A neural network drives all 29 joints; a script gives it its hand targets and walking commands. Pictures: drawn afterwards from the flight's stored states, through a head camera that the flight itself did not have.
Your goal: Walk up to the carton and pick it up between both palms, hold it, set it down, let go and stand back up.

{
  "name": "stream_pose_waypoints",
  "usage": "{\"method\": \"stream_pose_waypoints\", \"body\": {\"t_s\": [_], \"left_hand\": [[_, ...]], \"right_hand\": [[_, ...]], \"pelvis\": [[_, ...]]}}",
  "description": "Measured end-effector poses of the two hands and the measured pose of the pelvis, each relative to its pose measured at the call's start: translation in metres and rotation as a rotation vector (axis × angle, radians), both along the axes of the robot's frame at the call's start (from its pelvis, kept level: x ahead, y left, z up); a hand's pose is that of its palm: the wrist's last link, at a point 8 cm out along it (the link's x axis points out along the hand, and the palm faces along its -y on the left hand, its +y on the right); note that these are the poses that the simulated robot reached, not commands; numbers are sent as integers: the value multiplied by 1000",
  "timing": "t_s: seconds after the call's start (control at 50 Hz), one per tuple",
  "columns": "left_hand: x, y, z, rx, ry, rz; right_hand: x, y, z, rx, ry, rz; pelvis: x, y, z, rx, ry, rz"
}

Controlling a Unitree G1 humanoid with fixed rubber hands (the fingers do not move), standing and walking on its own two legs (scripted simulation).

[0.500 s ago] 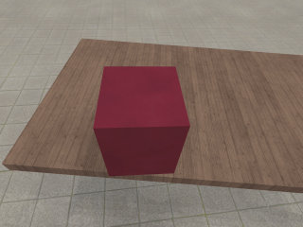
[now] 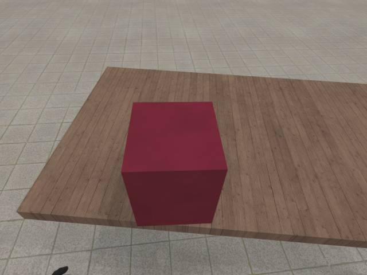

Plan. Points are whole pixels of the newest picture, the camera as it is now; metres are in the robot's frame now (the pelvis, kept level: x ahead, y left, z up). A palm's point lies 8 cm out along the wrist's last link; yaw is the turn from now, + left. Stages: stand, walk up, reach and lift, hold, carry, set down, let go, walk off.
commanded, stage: walk up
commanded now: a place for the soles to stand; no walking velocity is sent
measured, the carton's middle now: (174, 165) +0.40 +0.04 +0.00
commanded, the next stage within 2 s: reach and lift in 1.40 s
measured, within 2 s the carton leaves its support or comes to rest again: neither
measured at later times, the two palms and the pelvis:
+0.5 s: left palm out of the picture +0.06 +0.39 -0.13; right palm out of the picture +0.16 -0.23 -0.11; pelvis +0.03 +0.07 -0.01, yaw +3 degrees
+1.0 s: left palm out of the picture +0.14 +0.39 -0.11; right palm (292, 273) +0.18 -0.24 -0.10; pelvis +0.05 +0.07 +0.00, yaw +0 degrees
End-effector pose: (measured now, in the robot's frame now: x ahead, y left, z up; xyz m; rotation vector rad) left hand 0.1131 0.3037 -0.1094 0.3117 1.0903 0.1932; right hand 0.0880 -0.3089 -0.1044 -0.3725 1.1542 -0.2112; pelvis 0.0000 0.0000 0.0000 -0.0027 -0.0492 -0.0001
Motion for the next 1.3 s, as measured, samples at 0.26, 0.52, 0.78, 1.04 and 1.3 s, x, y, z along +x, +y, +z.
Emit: {"method": "stream_pose_waypoints", "body": {"t_s": [0.26, 0.52, 0.78, 1.04, 1.3], "left_hand": [[-43, 57, -5, 92, 69, 65], [-53, 89, -19, 64, 151, 79], [-5, 90, -7, 64, 89, 48], [27, 85, 0, 75, 59, 0], [30, 79, 2, 74, 67, -14]], "right_hand": [[17, 11, 1, -26, 48, 36], [76, 79, -7, 22, -37, 79], [117, 91, 4, 45, -113, 65], [85, 70, 2, 26, -55, -10], [59, 66, -5, 35, -8, -40]], "pelvis": [[11, 30, -8, -39, 0, 29], [31, 68, -13, -14, 1, 47], [48, 77, -5, -2, 12, 15], [51, 74, -2, 5, 9, -3], [52, 70, -1, 7, 9, -12]]}}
